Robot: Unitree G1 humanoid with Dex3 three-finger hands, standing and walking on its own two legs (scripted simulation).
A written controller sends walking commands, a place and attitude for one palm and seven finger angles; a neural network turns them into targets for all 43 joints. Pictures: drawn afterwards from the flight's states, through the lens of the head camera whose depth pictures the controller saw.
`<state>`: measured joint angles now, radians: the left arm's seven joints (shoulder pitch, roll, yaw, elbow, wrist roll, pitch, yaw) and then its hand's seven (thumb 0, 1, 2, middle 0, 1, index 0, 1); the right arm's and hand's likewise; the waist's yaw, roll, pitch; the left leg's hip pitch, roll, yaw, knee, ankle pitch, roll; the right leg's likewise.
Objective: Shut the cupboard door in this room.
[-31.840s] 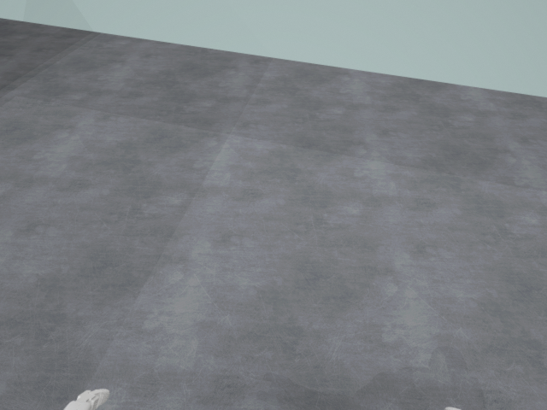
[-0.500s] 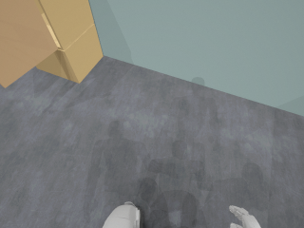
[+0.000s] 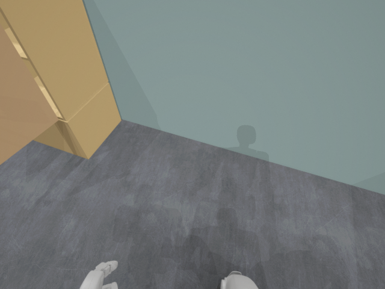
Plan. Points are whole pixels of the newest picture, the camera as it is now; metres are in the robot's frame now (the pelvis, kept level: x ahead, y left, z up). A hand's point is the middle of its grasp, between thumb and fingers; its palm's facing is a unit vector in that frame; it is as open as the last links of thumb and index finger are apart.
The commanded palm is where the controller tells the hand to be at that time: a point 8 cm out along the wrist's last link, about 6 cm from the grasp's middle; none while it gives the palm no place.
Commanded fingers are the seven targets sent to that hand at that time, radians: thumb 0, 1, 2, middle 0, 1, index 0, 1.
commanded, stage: walk to a spot facing it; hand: left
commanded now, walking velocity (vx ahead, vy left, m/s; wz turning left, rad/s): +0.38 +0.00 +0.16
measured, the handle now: out of the picture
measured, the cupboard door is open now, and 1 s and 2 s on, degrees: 83 83 83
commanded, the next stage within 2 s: turn to face it in 0.70 s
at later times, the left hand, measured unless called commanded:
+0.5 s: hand out of the picture +0.10 +0.12 -0.16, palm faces +0.28 -0.94 -0.19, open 7.3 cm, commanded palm none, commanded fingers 0.00 0.90 0.90 -0.20 -0.30 -0.20 -0.30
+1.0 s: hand (96, 201) +0.38 +0.28 -0.15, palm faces +0.43 -0.88 -0.20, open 7.4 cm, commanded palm none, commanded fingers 0.00 0.90 0.90 -0.20 -0.30 -0.20 -0.30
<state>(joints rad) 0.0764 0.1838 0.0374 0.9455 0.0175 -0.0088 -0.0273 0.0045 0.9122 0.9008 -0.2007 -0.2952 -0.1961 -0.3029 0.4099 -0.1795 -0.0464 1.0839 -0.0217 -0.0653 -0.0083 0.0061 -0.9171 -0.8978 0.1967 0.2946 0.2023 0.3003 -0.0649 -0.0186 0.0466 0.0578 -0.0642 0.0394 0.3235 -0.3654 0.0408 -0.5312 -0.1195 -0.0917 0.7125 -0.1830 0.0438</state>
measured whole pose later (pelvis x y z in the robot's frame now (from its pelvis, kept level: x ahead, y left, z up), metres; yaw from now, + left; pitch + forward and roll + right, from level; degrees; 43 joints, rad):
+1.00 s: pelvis +0.35 +0.06 +0.01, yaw +24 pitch -1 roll -1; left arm 0.12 0.22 0.07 0.95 0.01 0.01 0.00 0.00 0.91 0.90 -0.20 -0.29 -0.19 -0.30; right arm 0.27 -0.19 -0.05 1.02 -0.02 -0.03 0.00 0.00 -0.94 -0.90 0.20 0.29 0.20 0.30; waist -0.01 -0.03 0.06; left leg -0.13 -0.04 0.04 0.41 -0.26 0.07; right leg -0.59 -0.14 -0.05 1.01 -0.24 0.11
